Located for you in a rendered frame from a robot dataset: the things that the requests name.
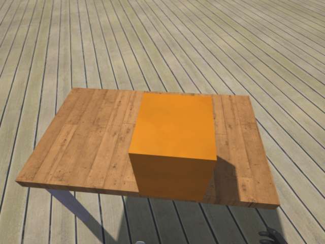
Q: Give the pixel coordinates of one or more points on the carton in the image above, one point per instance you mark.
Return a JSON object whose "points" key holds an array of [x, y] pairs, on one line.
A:
{"points": [[173, 150]]}

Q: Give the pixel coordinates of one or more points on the right robot hand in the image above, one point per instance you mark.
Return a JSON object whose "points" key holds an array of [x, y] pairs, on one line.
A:
{"points": [[273, 234]]}

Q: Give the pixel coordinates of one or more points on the table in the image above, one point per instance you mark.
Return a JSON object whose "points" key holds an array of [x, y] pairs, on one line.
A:
{"points": [[85, 149]]}

